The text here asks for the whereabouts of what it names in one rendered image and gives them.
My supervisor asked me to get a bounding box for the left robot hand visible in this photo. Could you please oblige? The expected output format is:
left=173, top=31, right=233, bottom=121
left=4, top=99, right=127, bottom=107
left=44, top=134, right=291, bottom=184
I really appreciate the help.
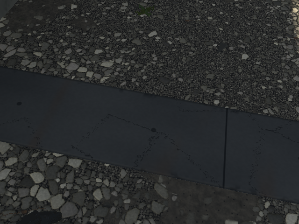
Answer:
left=16, top=210, right=62, bottom=224

